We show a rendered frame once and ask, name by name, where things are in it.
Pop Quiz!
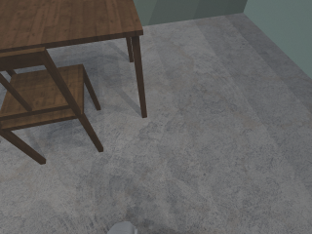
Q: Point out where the robot left thigh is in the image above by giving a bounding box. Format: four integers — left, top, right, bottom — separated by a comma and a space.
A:
106, 221, 138, 234

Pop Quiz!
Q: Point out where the chair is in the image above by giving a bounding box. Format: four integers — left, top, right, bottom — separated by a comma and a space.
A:
0, 47, 103, 165

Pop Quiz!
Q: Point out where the table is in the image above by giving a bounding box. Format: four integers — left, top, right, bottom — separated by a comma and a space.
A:
0, 0, 147, 142

